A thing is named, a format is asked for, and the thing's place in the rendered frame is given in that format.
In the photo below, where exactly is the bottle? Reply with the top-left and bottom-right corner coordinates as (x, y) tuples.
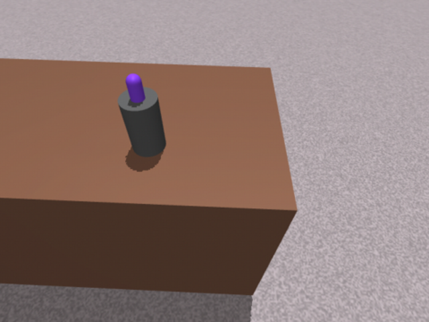
(118, 74), (166, 157)

